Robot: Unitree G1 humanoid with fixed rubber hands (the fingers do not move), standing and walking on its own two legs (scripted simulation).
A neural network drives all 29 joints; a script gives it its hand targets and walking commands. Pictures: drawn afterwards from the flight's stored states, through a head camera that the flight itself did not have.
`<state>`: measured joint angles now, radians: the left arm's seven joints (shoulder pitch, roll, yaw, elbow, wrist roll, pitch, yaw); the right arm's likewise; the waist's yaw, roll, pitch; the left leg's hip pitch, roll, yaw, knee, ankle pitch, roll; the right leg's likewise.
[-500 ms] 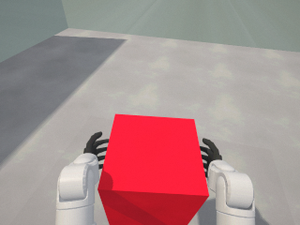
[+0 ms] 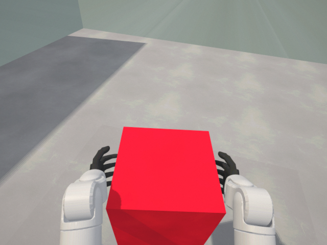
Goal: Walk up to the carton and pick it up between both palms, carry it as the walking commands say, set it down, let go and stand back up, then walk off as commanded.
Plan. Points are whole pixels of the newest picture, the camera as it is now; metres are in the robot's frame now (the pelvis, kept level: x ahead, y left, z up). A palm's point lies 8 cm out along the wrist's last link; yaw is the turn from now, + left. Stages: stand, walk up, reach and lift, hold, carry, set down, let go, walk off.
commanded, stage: carry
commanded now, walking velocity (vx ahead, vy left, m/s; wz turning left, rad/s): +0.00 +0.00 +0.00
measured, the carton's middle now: (162, 191) +0.28 +0.00 +0.02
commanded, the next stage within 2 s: hold in 2.00 s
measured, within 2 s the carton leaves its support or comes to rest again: neither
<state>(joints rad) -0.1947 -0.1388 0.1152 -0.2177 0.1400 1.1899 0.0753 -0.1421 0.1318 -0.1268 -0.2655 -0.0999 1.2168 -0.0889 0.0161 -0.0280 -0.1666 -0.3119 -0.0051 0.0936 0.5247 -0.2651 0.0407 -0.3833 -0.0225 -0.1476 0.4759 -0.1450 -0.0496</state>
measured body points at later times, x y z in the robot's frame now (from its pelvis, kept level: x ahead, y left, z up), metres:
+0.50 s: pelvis +0.04 +0.05 +0.00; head +0.02 +0.06 +0.45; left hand +0.33 +0.20 +0.06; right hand +0.31 -0.11 +0.06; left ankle +0.01 +0.09 -0.73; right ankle +0.07 -0.09 -0.73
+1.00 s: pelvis +0.06 +0.04 -0.01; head +0.04 +0.05 +0.44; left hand +0.35 +0.19 +0.05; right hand +0.34 -0.12 +0.04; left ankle +0.01 +0.09 -0.73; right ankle +0.07 -0.09 -0.73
